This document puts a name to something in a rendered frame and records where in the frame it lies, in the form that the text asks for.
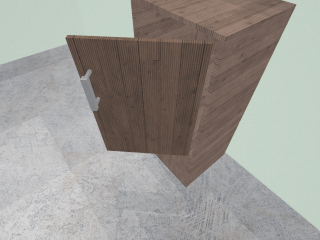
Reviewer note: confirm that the handle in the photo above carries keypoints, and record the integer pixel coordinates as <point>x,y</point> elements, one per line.
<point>87,87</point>

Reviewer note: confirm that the cupboard door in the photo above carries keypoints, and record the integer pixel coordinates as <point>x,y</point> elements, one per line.
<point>150,89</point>

